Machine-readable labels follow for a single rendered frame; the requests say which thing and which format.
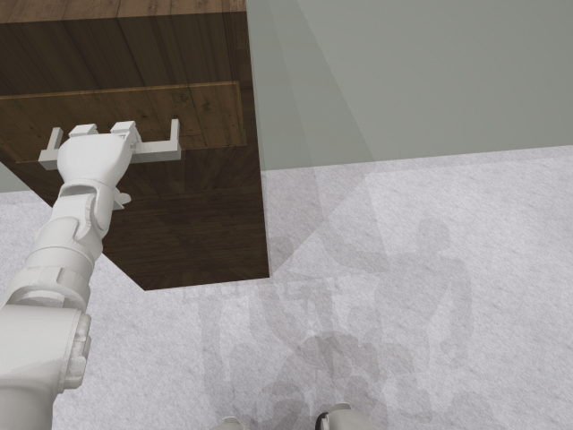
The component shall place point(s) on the robot left upper arm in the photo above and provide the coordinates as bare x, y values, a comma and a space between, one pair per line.
43, 351

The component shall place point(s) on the handle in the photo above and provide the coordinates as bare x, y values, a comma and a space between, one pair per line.
142, 151

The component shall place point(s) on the left robot forearm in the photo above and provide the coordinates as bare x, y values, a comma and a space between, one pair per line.
58, 268

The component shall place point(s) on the right robot thigh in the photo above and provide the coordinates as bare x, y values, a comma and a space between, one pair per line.
346, 419

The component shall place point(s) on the right robot shin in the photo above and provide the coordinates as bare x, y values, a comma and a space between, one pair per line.
340, 405

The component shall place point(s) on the robot left hand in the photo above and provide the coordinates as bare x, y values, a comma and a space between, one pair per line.
100, 157

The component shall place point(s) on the drawer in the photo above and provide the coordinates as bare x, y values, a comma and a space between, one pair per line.
210, 114

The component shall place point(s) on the cabinet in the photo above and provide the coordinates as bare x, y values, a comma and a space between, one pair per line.
192, 221

